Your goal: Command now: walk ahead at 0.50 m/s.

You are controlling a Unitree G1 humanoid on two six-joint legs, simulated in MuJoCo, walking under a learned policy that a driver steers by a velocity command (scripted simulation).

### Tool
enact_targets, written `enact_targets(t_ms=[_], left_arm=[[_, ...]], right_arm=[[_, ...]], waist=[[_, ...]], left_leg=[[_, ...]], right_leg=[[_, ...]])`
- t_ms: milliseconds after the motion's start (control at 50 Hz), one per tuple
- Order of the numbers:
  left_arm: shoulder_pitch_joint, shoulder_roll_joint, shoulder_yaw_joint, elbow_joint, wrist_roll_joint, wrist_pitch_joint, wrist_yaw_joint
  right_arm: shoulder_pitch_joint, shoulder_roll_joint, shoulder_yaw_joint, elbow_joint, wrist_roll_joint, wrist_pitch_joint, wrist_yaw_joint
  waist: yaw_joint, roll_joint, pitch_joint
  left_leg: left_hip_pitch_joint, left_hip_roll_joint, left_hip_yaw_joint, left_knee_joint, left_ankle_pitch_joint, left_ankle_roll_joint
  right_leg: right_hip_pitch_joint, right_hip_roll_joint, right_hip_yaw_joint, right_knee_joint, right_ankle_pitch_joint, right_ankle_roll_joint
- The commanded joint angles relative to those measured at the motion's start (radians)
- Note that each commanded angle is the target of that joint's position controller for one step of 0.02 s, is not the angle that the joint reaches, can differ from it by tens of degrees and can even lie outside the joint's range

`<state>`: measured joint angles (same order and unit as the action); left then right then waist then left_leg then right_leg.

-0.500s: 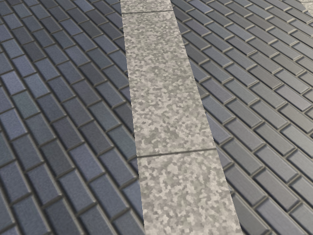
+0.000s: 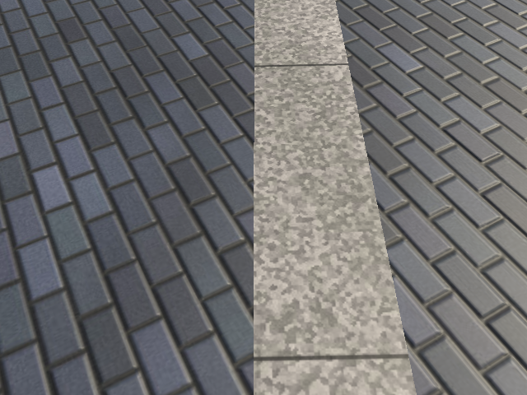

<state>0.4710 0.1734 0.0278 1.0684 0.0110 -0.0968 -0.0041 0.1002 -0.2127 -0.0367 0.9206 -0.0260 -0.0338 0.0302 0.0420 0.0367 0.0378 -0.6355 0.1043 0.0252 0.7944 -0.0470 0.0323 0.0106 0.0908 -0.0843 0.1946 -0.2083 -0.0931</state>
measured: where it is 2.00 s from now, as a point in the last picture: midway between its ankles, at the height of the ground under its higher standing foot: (403, 250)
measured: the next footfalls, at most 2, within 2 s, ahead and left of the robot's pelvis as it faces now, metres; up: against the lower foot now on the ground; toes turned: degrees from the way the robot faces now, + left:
left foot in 0.18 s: +0.28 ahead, +0.12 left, +0.00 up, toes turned +1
right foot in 0.74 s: +0.50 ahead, -0.12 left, +0.00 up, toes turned -27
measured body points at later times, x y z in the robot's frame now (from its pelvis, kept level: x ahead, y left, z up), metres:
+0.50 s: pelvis +0.26 +0.04 +0.00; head +0.28 +0.05 +0.45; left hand +0.41 +0.27 -0.14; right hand +0.19 -0.20 -0.14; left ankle +0.24 +0.12 -0.75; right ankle +0.32 -0.12 -0.67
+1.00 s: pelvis +0.49 -0.08 +0.00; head +0.51 -0.10 +0.44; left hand +0.64 +0.15 -0.13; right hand +0.49 -0.37 -0.12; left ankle +0.63 +0.05 -0.67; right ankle +0.46 -0.10 -0.75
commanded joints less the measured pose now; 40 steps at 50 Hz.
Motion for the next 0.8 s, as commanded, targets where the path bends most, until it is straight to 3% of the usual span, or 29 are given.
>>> enact_targets(t_ms=[20, 60, 120, 160, 180, 200, 220, 240, 260, 280, 320, 340, 380, 440, 540, 620, 680, 720, 740, 760, 780, 800], left_arm=[[0.056, 0.125, 0.017, -0.023, 0.002, -0.012, 0.008], [0.092, 0.125, 0.016, -0.008, 0.008, -0.006, 0.013], [0.074, 0.151, 0.024, -0.006, 0.017, 0.001, 0.023], [0.024, 0.169, 0.03, -0.015, 0.016, 0.003, 0.022], [0.005, 0.162, 0.028, -0.021, 0.008, 0.004, 0.017], [-0.003, 0.124, 0.017, -0.057, -0.006, 0.0, 0.013], [0.126, 0.019, 0.001, -0.067, -0.043, 0.008, 0.015], [0.068, 0.132, 0.031, -0.058, -0.011, 0.02, 0.021], [-0.012, 0.13, 0.038, -0.077, -0.006, 0.022, 0.014], [-0.051, 0.1, 0.036, -0.087, -0.003, 0.024, 0.009], [-0.057, 0.078, 0.041, -0.091, 0.018, 0.049, -0.007], [-0.057, 0.064, 0.042, -0.095, 0.02, 0.061, -0.013], [-0.1, 0.053, 0.043, -0.118, 0.02, 0.077, -0.022], [-0.209, 0.056, 0.042, -0.162, 0.021, 0.089, -0.033], [-0.397, 0.048, 0.025, -0.235, 0.018, 0.084, -0.051], [-0.5, 0.061, 0.02, -0.283, 0.024, 0.082, -0.058], [-0.472, 0.081, 0.03, -0.286, 0.029, 0.082, -0.053], [-0.332, 0.111, 0.048, -0.249, 0.029, 0.078, -0.044], [-0.195, 0.137, 0.065, -0.207, 0.035, 0.068, -0.035], [-0.059, 0.228, 0.097, -0.177, 0.048, 0.062, -0.02], [-0.111, 0.329, 0.12, -0.207, 0.027, 0.073, -0.013], [-0.084, 0.322, 0.116, -0.209, 0.01, 0.087, -0.008]], right_arm=[[-0.112, -0.03, 0.004, -0.076, 0.006, -0.01, 0.0], [-0.167, -0.041, 0.002, -0.101, 0.004, -0.015, -0.002], [-0.164, -0.061, -0.005, -0.118, 0.007, -0.032, -0.005], [-0.01, -0.083, -0.019, -0.075, 0.008, -0.048, -0.016], [0.16, -0.112, -0.034, -0.02, -0.002, -0.06, -0.027], [0.337, -0.199, -0.058, 0.004, -0.03, -0.07, -0.042], [0.356, -0.281, -0.078, -0.002, -0.039, -0.061, -0.037], [0.279, -0.206, -0.066, -0.022, -0.008, -0.046, -0.032], [0.179, -0.135, -0.046, -0.037, 0.0, -0.047, -0.03], [0.132, -0.093, -0.036, -0.04, 0.001, -0.054, -0.027], [0.131, -0.052, -0.024, -0.021, 0.006, -0.066, -0.037], [0.158, -0.046, -0.022, -0.009, 0.008, -0.075, -0.04], [0.202, -0.058, -0.025, 0.01, 0.017, -0.089, -0.042], [0.251, -0.069, -0.027, 0.025, 0.011, -0.094, -0.044], [0.308, -0.081, -0.024, 0.044, 0.009, -0.091, -0.05], [0.377, -0.108, -0.031, 0.068, 0.005, -0.077, -0.06], [0.373, -0.137, -0.039, 0.072, 0.002, -0.058, -0.068], [0.361, -0.17, -0.049, 0.066, 0.002, -0.04, -0.068], [0.346, -0.178, -0.051, 0.055, 0.006, -0.031, -0.063], [0.337, -0.155, -0.046, 0.022, 0.009, -0.031, -0.058], [0.318, -0.07, -0.035, -0.065, 0.02, -0.043, -0.036], [0.19, -0.148, -0.046, -0.099, 0.012, -0.058, -0.03]], waist=[[0.003, -0.103, 0.07], [0.018, -0.101, 0.084], [-0.005, -0.1, 0.078], [-0.076, -0.103, 0.006], [-0.146, -0.067, -0.089], [-0.2, 0.022, -0.228], [-0.136, 0.232, -0.341], [-0.123, 0.071, -0.266], [-0.087, 0.017, -0.123], [-0.068, -0.002, -0.052], [-0.028, 0.036, -0.01], [-0.019, 0.043, -0.014], [-0.01, 0.038, -0.004], [-0.018, 0.03, 0.024], [-0.05, 0.028, 0.066], [-0.078, 0.029, 0.081], [-0.05, 0.055, 0.047], [0.006, 0.07, -0.037], [0.067, 0.04, -0.113], [0.124, -0.057, -0.211], [0.049, -0.301, -0.262], [0.088, -0.103, -0.231]], left_leg=[[0.003, -0.033, 0.045, -0.11, 0.055, 0.004], [-0.014, -0.041, 0.04, -0.151, 0.027, 0.013], [0.03, -0.064, 0.029, -0.215, -0.07, 0.036], [0.267, -0.119, 0.049, -0.291, -0.119, 0.061], [0.503, -0.113, 0.04, -0.344, -0.07, 0.084], [0.772, 0.107, -0.186, -0.359, -0.165, 0.132], [0.983, 0.37, -0.608, -0.468, -0.229, 0.239], [0.868, 0.33, -0.629, -0.518, -0.316, 0.222], [0.722, 0.292, -0.469, -0.548, -0.317, 0.188], [0.607, 0.247, -0.348, -0.588, -0.229, 0.161], [0.499, 0.178, -0.184, -0.623, -0.115, 0.113], [0.487, 0.173, -0.141, -0.628, -0.06, 0.108], [0.493, 0.165, -0.067, -0.642, 0.023, 0.107], [0.514, 0.155, 0.017, -0.658, 0.07, 0.104], [0.552, 0.136, 0.136, -0.654, 0.182, 0.092], [0.678, 0.174, 0.189, -0.613, 0.29, 0.094], [0.747, 0.185, 0.241, -0.474, 0.635, 0.085], [0.755, 0.186, 0.259, -0.23, 0.804, 0.083], [0.673, 0.174, 0.273, -0.014, 0.706, 0.063], [0.448, 0.144, 0.269, 0.292, 0.356, 0.028], [-0.015, -0.104, 0.186, 0.668, -0.488, -0.039], [-0.126, -0.08, -0.018, 0.683, -0.434, -0.031]], right_leg=[[-0.031, -0.271, 0.136, -0.071, 0.387, -0.098], [0.034, -0.296, 0.166, -0.04, 0.427, -0.111], [0.101, -0.323, 0.199, 0.041, 0.549, -0.113], [0.061, -0.293, 0.182, 0.205, 0.738, -0.083], [-0.025, -0.242, 0.147, 0.393, 0.698, -0.061], [-0.228, -0.18, 0.111, 0.677, 0.383, -0.041], [-0.556, -0.016, 0.042, 0.999, -0.311, -0.006], [-0.618, -0.074, 0.139, 1.081, -0.277, -0.021], [-0.63, -0.117, 0.148, 1.066, -0.179, -0.022], [-0.605, -0.15, 0.142, 1.029, -0.117, -0.017], [-0.55, -0.179, 0.132, 0.984, -0.078, -0.002], [-0.539, -0.178, 0.125, 0.981, -0.063, 0.003], [-0.585, -0.186, 0.113, 0.97, -0.015, 0.01], [-0.682, -0.201, 0.098, 0.913, 0.09, 0.021], [-0.671, -0.18, 0.029, 0.629, 0.221, 0.026], [-0.652, -0.157, -0.035, 0.497, 0.161, -0.01], [-0.547, -0.088, -0.087, 0.45, 0.025, -0.061], [-0.387, -0.015, -0.106, 0.411, -0.065, -0.105], [-0.2, 0.012, -0.087, 0.326, -0.035, -0.135], [0.045, -0.149, 0.152, 0.266, -0.142, -0.191], [0.301, -0.42, 0.732, 0.132, -0.153, -0.342], [0.265, -0.428, 0.749, 0.063, -0.058, -0.336]])
Velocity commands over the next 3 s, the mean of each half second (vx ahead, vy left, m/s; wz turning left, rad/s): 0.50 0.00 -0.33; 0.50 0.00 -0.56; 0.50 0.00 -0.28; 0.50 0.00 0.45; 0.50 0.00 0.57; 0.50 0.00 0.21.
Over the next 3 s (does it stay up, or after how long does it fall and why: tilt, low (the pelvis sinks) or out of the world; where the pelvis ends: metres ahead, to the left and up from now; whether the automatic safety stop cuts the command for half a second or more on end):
stays up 1.48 -0.41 -0.02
